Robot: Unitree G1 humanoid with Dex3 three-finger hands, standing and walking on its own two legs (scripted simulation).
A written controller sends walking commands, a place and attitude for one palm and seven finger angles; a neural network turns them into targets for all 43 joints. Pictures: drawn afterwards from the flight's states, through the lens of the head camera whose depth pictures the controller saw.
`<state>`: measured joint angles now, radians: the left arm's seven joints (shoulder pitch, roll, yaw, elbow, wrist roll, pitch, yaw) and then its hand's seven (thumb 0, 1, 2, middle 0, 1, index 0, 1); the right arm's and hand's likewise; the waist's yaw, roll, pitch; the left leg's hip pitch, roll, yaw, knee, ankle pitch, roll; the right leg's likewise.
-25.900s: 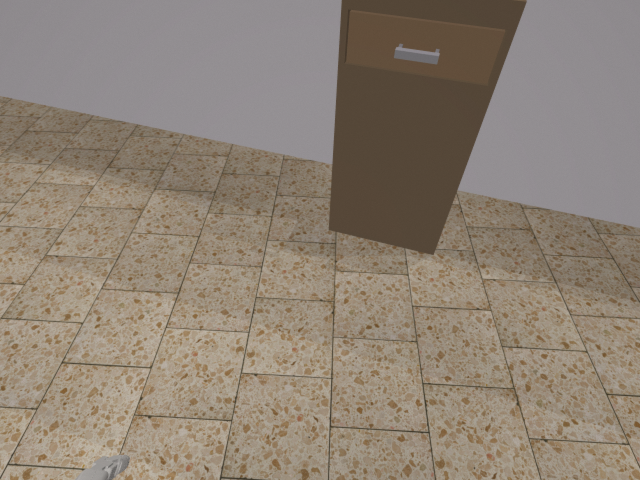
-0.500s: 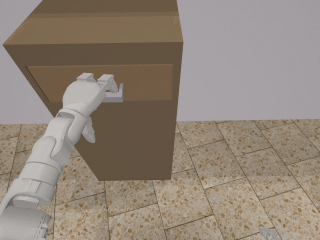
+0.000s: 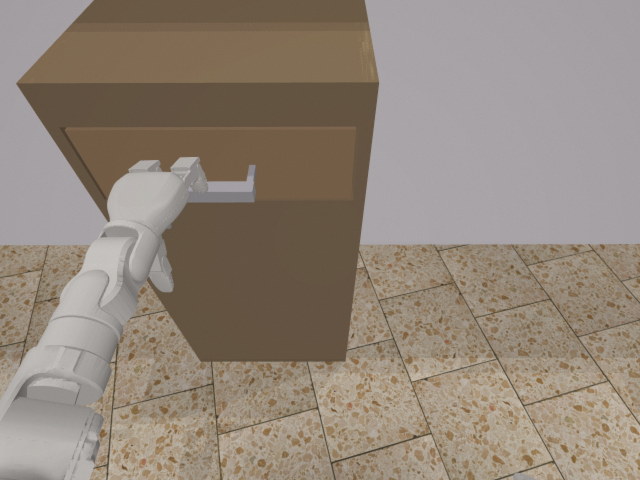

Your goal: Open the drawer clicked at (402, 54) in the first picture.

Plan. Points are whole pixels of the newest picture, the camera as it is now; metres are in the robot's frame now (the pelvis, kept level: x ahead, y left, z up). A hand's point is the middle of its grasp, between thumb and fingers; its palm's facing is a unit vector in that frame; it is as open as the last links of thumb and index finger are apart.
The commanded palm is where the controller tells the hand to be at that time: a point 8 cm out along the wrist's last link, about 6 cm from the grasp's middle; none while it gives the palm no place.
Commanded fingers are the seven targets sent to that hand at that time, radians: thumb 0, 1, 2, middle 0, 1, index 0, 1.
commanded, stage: lower the fingers behind the handle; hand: left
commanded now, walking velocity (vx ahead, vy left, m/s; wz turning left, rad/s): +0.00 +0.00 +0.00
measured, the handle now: (216, 181) +0.51 +0.20 +0.07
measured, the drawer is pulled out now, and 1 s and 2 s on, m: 0.00 0.00 0.00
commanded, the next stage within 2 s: lift the fingers back up to retry in 0.78 s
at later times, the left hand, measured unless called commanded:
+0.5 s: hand (171, 223) +0.41 +0.24 +0.08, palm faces -0.01 -0.03 -1.00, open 14.0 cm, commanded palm +0.38 +0.24 +0.10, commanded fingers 0.00 -0.50 0.30 -0.30 -1.20 -0.30 -1.20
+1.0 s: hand (172, 217) +0.42 +0.24 +0.08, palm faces +0.00 -0.02 -1.00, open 13.5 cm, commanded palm +0.40 +0.24 +0.12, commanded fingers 0.00 -0.50 0.30 -0.30 -1.20 -0.30 -1.20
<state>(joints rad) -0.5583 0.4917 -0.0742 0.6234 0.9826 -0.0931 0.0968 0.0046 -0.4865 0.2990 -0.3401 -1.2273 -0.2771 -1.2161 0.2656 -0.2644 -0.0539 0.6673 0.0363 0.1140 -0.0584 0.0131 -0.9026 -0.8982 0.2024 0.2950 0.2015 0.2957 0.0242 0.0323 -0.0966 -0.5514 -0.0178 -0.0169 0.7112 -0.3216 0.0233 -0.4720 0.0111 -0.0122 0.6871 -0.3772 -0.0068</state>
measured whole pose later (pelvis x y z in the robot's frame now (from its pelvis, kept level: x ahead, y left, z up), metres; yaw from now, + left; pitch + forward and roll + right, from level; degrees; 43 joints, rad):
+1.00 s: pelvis -0.01 -0.01 +0.00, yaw -1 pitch +10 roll -1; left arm -0.65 0.50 -0.07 0.82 1.01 0.02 0.17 0.00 -0.49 0.30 -0.32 -1.20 -0.32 -1.38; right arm 0.31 -0.25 -0.02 0.65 0.05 0.12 -0.06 0.01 -0.90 -0.90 0.20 0.30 0.20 0.30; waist -0.02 0.05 -0.13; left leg -0.59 0.00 0.00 0.72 -0.30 0.01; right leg -0.53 0.03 0.00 0.71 -0.36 -0.02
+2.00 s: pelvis +0.01 -0.02 +0.01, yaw +0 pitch +6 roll +0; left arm -0.52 0.49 -0.10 0.48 0.94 0.12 0.04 0.00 -0.49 0.30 -0.32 -1.20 -0.32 -1.20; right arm 0.19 -0.26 -0.01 0.68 0.06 0.14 -0.05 0.01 -0.90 -0.90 0.20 0.30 0.20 0.30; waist 0.03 0.07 -0.09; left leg -0.41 -0.01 -0.01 0.59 -0.29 0.00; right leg -0.34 0.02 -0.01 0.59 -0.35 -0.02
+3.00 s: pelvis +0.01 -0.01 +0.01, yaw -1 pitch +6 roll +0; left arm -0.60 0.46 -0.13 0.60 0.96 0.21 0.05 0.01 -0.49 0.30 -0.32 -1.20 -0.32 -1.20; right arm 0.23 -0.25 0.00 0.67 0.06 0.14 -0.04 0.01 -0.90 -0.90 0.20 0.30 0.20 0.30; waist 0.00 0.07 -0.10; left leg -0.40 -0.01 0.01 0.57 -0.28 0.02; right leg -0.35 0.01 0.02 0.57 -0.34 -0.01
